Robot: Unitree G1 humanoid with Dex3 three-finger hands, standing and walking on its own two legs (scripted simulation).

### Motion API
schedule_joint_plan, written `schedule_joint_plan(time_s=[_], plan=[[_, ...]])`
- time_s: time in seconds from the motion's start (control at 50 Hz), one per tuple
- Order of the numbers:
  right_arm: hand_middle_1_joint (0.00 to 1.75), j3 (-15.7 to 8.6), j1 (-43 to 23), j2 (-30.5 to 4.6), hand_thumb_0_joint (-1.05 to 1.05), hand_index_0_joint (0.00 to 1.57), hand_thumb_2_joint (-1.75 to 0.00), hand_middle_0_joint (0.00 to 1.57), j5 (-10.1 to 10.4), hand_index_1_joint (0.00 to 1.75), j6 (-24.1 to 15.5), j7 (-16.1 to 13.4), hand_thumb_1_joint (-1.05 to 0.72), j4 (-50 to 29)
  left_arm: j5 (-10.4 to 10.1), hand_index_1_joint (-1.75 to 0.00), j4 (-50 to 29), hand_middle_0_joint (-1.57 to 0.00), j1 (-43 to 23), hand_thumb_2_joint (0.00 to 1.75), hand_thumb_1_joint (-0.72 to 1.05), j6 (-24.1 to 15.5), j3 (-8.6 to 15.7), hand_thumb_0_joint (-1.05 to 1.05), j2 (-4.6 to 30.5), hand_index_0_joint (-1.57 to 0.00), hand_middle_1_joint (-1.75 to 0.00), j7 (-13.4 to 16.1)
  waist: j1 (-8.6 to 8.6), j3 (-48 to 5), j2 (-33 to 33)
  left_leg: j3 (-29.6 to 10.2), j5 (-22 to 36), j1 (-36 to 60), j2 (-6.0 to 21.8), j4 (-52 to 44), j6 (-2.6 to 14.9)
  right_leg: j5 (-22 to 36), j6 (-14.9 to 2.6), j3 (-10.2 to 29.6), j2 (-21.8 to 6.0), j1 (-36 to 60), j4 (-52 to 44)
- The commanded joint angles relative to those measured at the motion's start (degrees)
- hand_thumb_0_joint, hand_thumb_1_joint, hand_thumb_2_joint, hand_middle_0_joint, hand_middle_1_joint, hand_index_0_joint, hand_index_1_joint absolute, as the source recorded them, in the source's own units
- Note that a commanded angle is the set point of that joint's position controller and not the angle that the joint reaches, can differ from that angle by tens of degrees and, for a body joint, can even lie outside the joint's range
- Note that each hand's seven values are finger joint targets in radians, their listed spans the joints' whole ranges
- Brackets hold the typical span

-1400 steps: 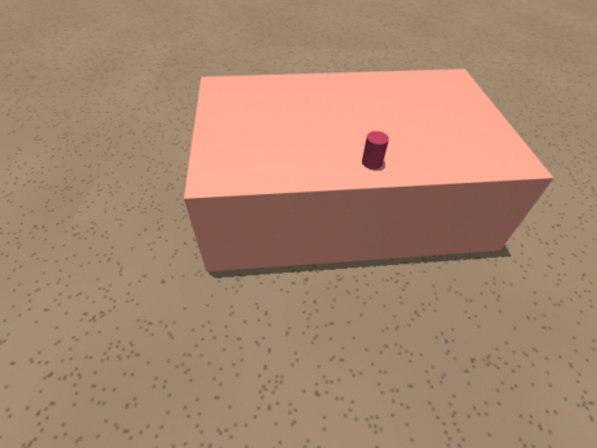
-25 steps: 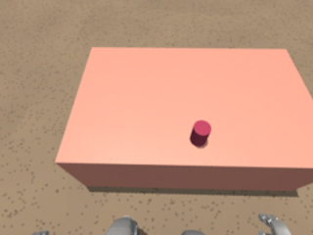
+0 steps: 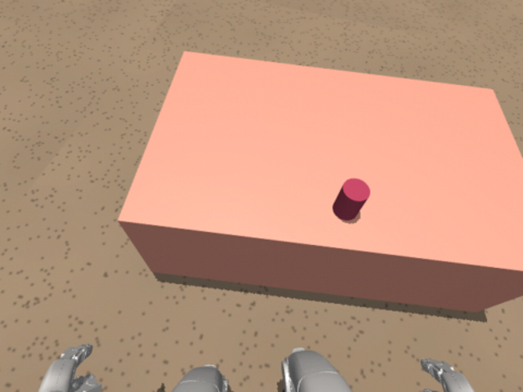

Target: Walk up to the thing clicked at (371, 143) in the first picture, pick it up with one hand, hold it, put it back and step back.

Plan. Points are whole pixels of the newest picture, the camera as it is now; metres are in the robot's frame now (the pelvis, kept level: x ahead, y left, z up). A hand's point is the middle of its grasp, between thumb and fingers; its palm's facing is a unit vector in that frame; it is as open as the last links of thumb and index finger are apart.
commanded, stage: step back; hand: right
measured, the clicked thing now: (350, 200) +0.58 -0.27 -0.28
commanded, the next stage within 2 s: none
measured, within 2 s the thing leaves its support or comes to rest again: neither
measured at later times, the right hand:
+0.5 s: hand out of the picture -0.07 -0.27 -0.15, palm faces +0.09 +0.94 -0.33, open 7.4 cm
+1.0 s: hand out of the picture -0.19 -0.24 -0.13, palm faces +0.05 +0.90 -0.43, open 7.4 cm
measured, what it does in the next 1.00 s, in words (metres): walks backwards: right foot, then left foot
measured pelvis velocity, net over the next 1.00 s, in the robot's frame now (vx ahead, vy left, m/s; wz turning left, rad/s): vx -0.30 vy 0.04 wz -0.13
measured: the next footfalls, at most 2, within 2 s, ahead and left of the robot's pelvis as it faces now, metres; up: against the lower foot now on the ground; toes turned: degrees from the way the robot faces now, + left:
right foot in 0.32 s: -0.09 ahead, -0.13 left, +0.00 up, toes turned -5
left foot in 0.68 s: -0.17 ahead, +0.15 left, +0.00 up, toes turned -6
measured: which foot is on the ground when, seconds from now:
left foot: down 0.00-0.36, up 0.38-0.66, down 0.68-1.00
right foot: up 0.00-0.30, down 0.32-0.70, up 0.72-1.00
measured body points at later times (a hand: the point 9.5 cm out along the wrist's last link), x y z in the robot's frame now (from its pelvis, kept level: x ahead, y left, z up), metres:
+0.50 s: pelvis -0.14 +0.00 +0.01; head -0.10 -0.03 +0.46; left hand -0.05 +0.31 -0.09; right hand -0.08 -0.32 -0.13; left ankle -0.11 +0.16 -0.64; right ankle -0.13 -0.13 -0.72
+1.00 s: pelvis -0.30 +0.04 +0.00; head -0.23 +0.05 +0.44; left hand -0.16 +0.34 -0.13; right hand -0.19 -0.29 -0.10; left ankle -0.21 +0.15 -0.72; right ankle -0.35 -0.10 -0.70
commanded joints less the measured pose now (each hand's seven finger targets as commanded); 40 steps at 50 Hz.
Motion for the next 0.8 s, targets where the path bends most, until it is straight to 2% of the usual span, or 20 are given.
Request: schedule_joint_plan(time_s=[0.0,0.08,0.16,0.28,0.3,0.32,0.34,0.36,0.42,0.44,0.5,0.54,0.58,0.62,0.64,0.66,0.68,0.7,0.72,0.78], plan=[[0.30,-3.9,-4.1,-14.0,0.00,0.20,-0.90,0.20,-0.6,0.30,-0.9,-2.1,-0.90,-6.1,-0.8,-0.30,-3.5,-0.20,5.8,0.90,0.90,-1.5,3.9,0.00,11.0,-0.20,-0.30,0.8,2.15,-11.0,8.4,-11.6,26.2,4.3,14.6,-16.3,11.00,2.0,-0.59,6.1,3.3,-5.1,16.8],[0.30,-3.7,0.0,-12.3,0.00,0.20,-0.90,0.20,0.0,0.30,-1.5,-2.1,-0.90,-6.0,-0.2,-0.30,-3.2,-0.20,7.1,0.90,0.90,-2.2,3.8,0.00,10.0,-0.20,-0.30,0.3,-0.03,-12.8,8.8,-10.2,27.5,12.5,13.8,-14.4,11.81,4.4,2.78,4.0,2.4,-5.1,10.6],[0.30,-4.1,1.5,-13.5,0.00,0.20,-0.90,0.20,0.1,0.30,-1.1,-1.9,-0.90,-6.8,-0.1,-0.30,-4.2,-0.20,6.2,0.90,0.90,-2.9,3.4,0.00,9.9,-0.20,-0.30,0.0,-2.07,-14.4,10.9,-8.8,27.7,14.5,15.3,-13.0,14.00,3.0,3.79,0.6,0.0,-0.9,-3.3],[0.30,-4.9,-2.9,-16.0,0.00,0.20,-0.90,0.20,0.9,0.30,0.5,-1.4,-0.90,-8.7,0.6,-0.30,0.9,-0.20,16.3,0.90,0.90,-3.6,4.0,0.00,11.2,-0.20,-0.30,-0.7,1.85,-17.6,10.2,-7.2,6.2,1.7,12.8,-10.4,7.94,16.7,0.28,-5.5,-1.3,17.2,-31.4],[0.30,-4.5,-2.9,-14.5,0.00,0.20,-0.90,0.20,1.3,0.30,0.6,-1.3,-0.90,-8.5,1.4,-0.30,1.3,-0.20,16.9,0.90,0.90,-3.7,4.4,0.00,12.4,-0.20,-0.30,-0.7,2.34,-16.5,6.8,-6.3,0.4,-4.3,10.8,-7.5,4.70,15.2,-1.36,-0.5,-3.6,18.5,-32.9],[0.30,-3.8,-3.1,-12.0,0.00,0.20,-0.90,0.20,1.7,0.30,0.6,-1.1,-0.90,-9.3,2.3,-0.30,-0.1,-0.20,16.1,0.90,0.90,-3.9,5.5,0.00,16.1,-0.20,-0.30,-0.8,2.48,-12.9,-5.3,-3.0,-8.5,-14.1,4.1,2.0,0.84,6.2,-5.31,16.7,-13.3,16.7,-38.4],[0.30,-4.0,-5.9,-11.4,0.00,0.20,-0.90,0.20,1.7,0.30,0.8,-1.6,-0.90,-9.7,2.2,-0.30,-2.7,-0.20,10.8,0.90,0.90,-3.5,6.7,0.00,22.6,-0.20,-0.30,-0.9,4.69,-8.3,-16.3,-2.7,-14.1,-12.2,-4.5,17.9,-2.24,2.2,-14.41,30.4,-25.3,1.0,-46.0],[0.30,-5.3,-3.9,-14.4,0.00,0.20,-0.90,0.20,1.3,0.30,1.1,-2.0,-0.90,-8.9,2.5,-0.30,-5.7,-0.20,3.5,0.90,0.90,-3.9,6.9,0.00,23.8,-0.20,-0.30,-0.2,2.84,-3.8,-16.7,-10.1,-13.7,-8.7,-1.4,29.0,-3.04,2.0,-17.62,34.6,-29.5,-8.6,-48.2],[0.30,-4.7,4.4,-12.9,0.00,0.20,-0.90,0.20,2.2,0.30,0.3,-1.5,-0.90,-4.2,2.0,-0.30,-7.1,-0.20,-3.4,0.90,0.90,-4.1,5.0,0.00,14.5,-0.20,-0.30,0.3,-3.30,-7.2,-5.6,-9.6,-6.1,-9.2,-6.7,32.0,-2.17,26.5,-9.68,8.5,-15.8,1.4,-37.2],[0.30,-4.0,5.1,-11.6,0.00,0.20,-0.90,0.20,2.2,0.30,-0.1,-1.9,-0.90,-4.3,1.9,-0.30,-7.0,-0.20,-2.1,0.90,0.90,-3.9,5.3,0.00,13.7,-0.20,-0.30,0.1,-2.51,-9.3,-6.9,-7.6,-5.7,-9.7,-7.2,31.5,-2.67,28.3,-8.54,5.6,-13.7,4.7,-36.0],[0.30,-3.1,3.0,-11.2,0.00,0.20,-0.90,0.20,1.8,0.30,-0.6,-2.2,-0.90,-5.4,2.3,-0.30,-6.5,-0.20,5.3,0.90,0.90,-3.6,4.6,0.00,12.7,-0.20,-0.30,0.4,2.47,-11.4,-7.8,-4.9,-8.2,-12.3,-5.3,21.5,-3.66,31.7,-8.09,6.3,-13.3,15.6,-32.5],[0.30,-2.8,2.5,-10.7,0.00,0.20,-0.90,0.20,1.4,0.30,-1.0,-2.3,-0.90,-5.9,2.2,-0.30,-6.1,-0.20,6.7,0.90,0.90,-3.1,4.9,0.00,12.6,-0.20,-0.30,1.0,3.82,-13.4,-10.2,-4.0,-10.9,-14.0,-2.7,12.5,-3.90,37.9,-9.25,6.8,-14.8,24.7,-29.7],[0.30,-2.9,4.1,-10.3,0.00,0.20,-0.90,0.20,1.0,0.30,-1.5,-2.5,-0.90,-5.6,1.6,-0.30,-6.3,-0.20,6.9,0.90,0.90,-2.5,4.7,0.00,13.0,-0.20,-0.30,1.0,3.53,-15.8,-12.4,-1.4,-10.6,-9.5,-0.7,2.2,-3.14,42.9,-9.28,7.1,-16.3,26.2,-26.6],[0.30,-3.4,8.6,-10.6,0.00,0.20,-0.90,0.20,0.7,0.30,-1.8,-2.4,-0.90,-3.8,0.6,-0.30,-7.2,-0.20,4.8,0.90,0.90,-1.7,4.5,0.00,14.0,-0.20,-0.30,0.7,1.46,-17.7,-12.8,1.8,-1.0,-1.4,-0.3,-11.5,-2.01,45.3,-7.85,5.9,-15.3,23.6,-21.3],[0.30,-3.9,10.9,-11.2,0.00,0.20,-0.90,0.20,0.4,0.30,-2.0,-2.4,-0.90,-2.5,0.2,-0.30,-7.7,-0.20,3.1,0.90,0.90,-1.1,4.0,0.00,13.7,-0.20,-0.30,0.4,0.06,-18.2,-10.0,3.1,8.3,3.3,-1.0,-18.3,-1.67,42.5,-6.26,4.2,-13.8,20.0,-18.1],[0.30,-4.8,10.2,-13.7,0.00,0.20,-0.90,0.20,-0.4,0.30,-2.1,-2.5,-0.90,-2.8,0.1,-0.30,-8.5,-0.20,3.4,0.90,0.90,-0.7,3.2,0.00,11.2,-0.20,-0.30,0.3,0.84,-18.1,-4.2,-5.6,14.8,7.3,4.2,-17.6,-0.30,32.5,-3.84,3.5,-10.9,11.8,-14.6],[0.30,-6.1,8.0,-19.4,0.00,0.20,-0.90,0.20,-1.2,0.30,-2.0,-2.4,-0.90,-3.8,-0.5,-0.30,-8.9,-0.20,5.0,0.90,0.90,-0.6,2.6,0.00,8.7,-0.20,-0.30,0.2,1.67,-17.3,9.5,-21.9,26.0,12.5,16.2,-17.6,4.63,12.7,-1.05,-1.1,-1.3,-1.9,-4.4],[0.30,-6.3,6.8,-24.3,0.00,0.20,-0.90,0.20,-0.6,0.30,-1.7,-1.7,-0.90,-4.9,-0.3,-0.30,-9.0,-0.20,-0.4,0.90,0.90,-0.6,3.8,0.00,11.3,-0.20,-0.30,1.0,-2.16,-14.8,14.5,-29.1,27.0,1.5,22.7,-19.6,13.44,-7.3,0.23,3.4,2.7,-0.5,3.8],[0.30,-6.1,4.6,-23.3,0.00,0.20,-0.90,0.20,-0.6,0.30,-2.0,-1.8,-0.90,-4.9,0.2,-0.30,-8.2,-0.20,-1.3,0.90,0.90,-0.6,4.2,0.00,12.7,-0.20,-0.30,1.4,-2.09,-11.2,13.9,-31.5,22.7,-3.9,24.3,-21.3,15.94,-6.5,0.04,7.5,2.2,0.4,10.7],[0.30,-3.8,-2.5,-15.0,0.00,0.20,-0.90,0.20,-0.8,0.30,-2.2,-2.5,-0.90,-6.4,-0.9,-0.30,-5.2,-0.20,4.8,0.90,0.90,-0.7,4.1,0.00,11.9,-0.20,-0.30,0.4,3.38,-8.7,8.9,-11.1,27.6,0.7,14.0,-15.9,9.81,3.7,-0.56,8.0,3.1,-3.4,16.4]])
